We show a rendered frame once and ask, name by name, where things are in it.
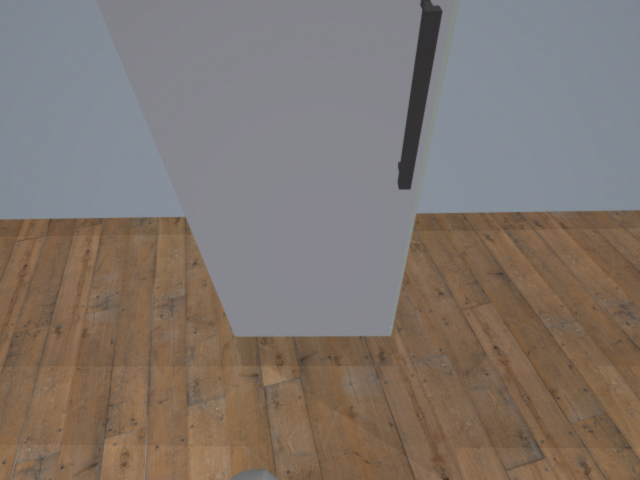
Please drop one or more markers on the fridge door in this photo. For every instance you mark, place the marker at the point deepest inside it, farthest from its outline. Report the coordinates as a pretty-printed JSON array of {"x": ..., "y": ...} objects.
[{"x": 280, "y": 124}]

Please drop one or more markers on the handle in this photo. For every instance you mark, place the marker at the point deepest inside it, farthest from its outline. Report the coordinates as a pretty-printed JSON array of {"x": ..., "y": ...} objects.
[{"x": 427, "y": 41}]

